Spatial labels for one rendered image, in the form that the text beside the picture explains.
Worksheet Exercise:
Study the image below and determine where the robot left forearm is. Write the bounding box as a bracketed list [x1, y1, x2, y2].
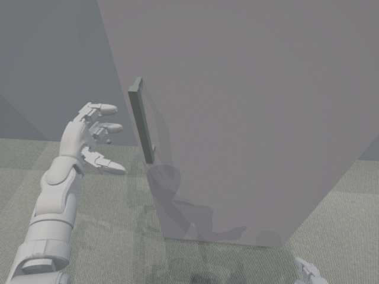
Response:
[5, 156, 85, 284]

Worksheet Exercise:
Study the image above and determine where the handle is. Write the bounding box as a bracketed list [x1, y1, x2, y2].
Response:
[128, 77, 156, 164]

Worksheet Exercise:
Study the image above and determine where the robot right hand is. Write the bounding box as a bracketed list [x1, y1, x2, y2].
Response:
[294, 257, 328, 284]

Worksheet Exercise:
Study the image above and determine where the left robot upper arm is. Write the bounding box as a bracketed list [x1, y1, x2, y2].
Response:
[9, 272, 70, 284]

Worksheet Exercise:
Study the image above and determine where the fridge door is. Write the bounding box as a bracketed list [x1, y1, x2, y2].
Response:
[98, 0, 379, 248]

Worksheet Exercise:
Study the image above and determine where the robot left hand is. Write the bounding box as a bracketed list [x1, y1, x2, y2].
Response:
[59, 102, 126, 175]

